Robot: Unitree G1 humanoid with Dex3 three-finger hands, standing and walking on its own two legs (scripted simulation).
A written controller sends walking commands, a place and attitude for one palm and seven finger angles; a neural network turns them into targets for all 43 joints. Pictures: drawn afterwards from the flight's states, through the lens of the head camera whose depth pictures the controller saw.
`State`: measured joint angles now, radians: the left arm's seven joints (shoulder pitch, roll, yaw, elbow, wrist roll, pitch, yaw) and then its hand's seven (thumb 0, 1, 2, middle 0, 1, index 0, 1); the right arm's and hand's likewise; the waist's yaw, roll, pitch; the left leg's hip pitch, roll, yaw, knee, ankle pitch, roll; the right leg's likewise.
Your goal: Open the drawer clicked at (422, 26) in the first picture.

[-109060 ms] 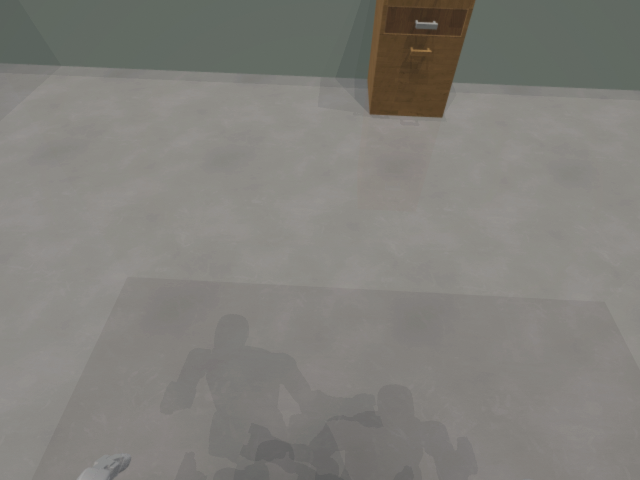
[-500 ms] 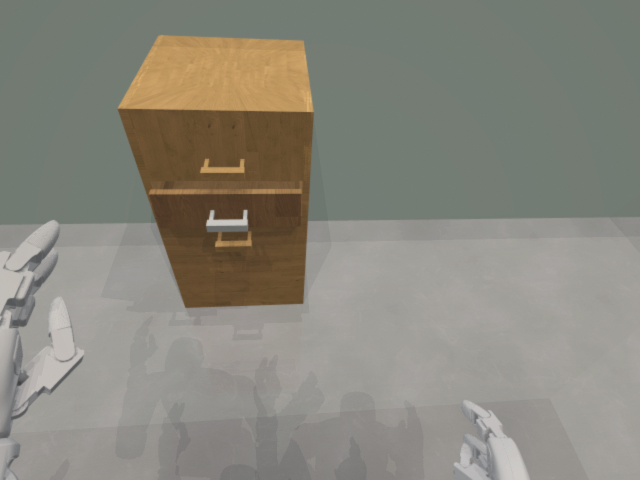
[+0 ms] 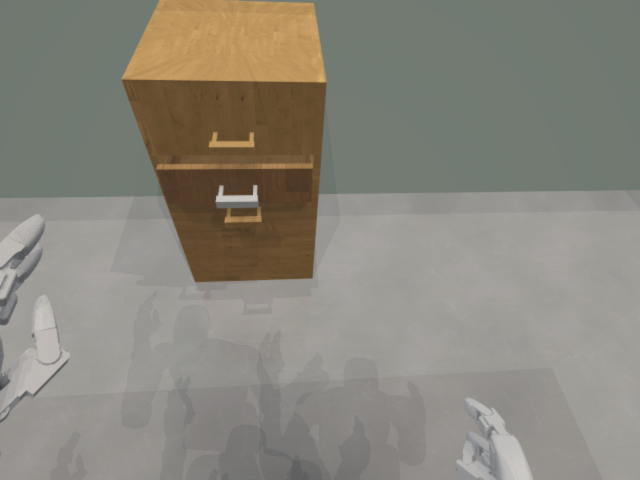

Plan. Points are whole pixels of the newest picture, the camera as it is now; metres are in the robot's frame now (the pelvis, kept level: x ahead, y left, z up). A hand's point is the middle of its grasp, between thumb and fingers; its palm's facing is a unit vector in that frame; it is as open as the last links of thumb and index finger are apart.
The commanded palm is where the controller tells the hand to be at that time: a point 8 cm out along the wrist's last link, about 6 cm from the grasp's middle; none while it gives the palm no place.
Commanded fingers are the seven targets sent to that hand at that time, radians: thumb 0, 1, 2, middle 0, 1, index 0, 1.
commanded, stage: let the arm hang, fingers relaxed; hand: left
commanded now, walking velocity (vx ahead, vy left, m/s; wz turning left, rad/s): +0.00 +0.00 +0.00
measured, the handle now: (237, 195) +0.79 +0.24 -0.25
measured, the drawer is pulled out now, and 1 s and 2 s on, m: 0.05 0.05 0.05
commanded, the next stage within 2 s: look to check the result in 1.10 s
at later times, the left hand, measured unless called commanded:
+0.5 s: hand out of the picture -0.03 +0.19 -0.18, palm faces -0.04 -0.98 -0.21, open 7.4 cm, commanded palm none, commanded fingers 0.00 0.90 0.90 -0.20 -0.30 -0.20 -0.30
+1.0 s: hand out of the picture +0.11 +0.23 -0.14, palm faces -0.02 -0.93 -0.37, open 7.4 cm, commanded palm none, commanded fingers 0.00 0.90 0.90 -0.20 -0.30 -0.20 -0.30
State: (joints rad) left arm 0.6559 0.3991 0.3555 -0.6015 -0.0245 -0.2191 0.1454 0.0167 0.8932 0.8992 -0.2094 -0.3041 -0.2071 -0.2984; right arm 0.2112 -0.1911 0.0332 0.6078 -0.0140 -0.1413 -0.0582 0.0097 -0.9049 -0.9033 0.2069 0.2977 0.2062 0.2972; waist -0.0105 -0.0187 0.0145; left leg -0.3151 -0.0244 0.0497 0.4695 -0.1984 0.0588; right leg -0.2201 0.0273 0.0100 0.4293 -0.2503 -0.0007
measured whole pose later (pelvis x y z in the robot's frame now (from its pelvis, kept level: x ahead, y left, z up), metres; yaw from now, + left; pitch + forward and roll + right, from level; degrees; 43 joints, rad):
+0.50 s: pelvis -0.02 -0.01 +0.00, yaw +1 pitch -1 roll -1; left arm 0.28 0.27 -0.02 1.06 0.02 0.01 0.00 0.01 0.91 0.90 -0.20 -0.30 -0.20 -0.30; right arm 0.22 -0.32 -0.02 1.06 -0.02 0.01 0.00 0.01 -0.91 -0.90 0.20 0.30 0.20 0.30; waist -0.01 -0.04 0.11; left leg -0.25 -0.02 0.03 0.40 -0.13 0.04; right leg -0.17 0.03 -0.02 0.38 -0.21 -0.02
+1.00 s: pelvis +0.00 -0.01 +0.01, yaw +1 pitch -1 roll +0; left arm 0.08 0.33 0.01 1.09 0.02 -0.03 0.02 0.01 0.91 0.90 -0.20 -0.30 -0.20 -0.30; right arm 0.09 -0.31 -0.01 1.11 -0.02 -0.01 0.00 0.00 -0.91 -0.90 0.21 0.30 0.21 0.30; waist -0.02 0.02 0.05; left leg -0.16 -0.03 0.04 0.29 -0.12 0.04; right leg -0.08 0.02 0.00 0.30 -0.20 -0.02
